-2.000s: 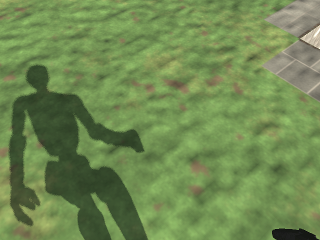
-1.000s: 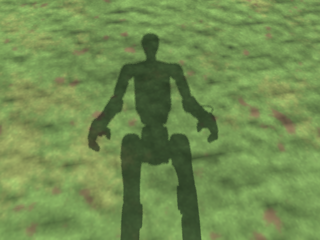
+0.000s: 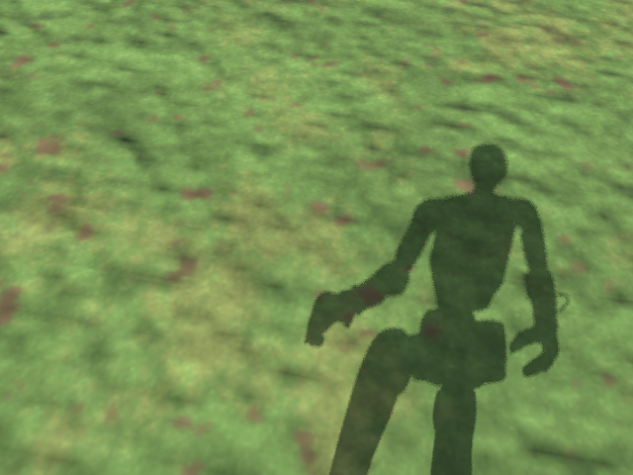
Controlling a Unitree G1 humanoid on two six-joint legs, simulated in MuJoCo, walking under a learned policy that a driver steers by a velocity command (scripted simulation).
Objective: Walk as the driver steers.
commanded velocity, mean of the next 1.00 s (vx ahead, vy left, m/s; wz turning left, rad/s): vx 0.49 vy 0.00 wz -0.46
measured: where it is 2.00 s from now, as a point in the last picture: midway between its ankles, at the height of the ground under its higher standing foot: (489, 291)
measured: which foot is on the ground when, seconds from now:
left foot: down 0.00-0.28, up 0.30-0.74, down 0.76-1.00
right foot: up 0.00-0.28, down 0.30-0.78, up 0.80-1.00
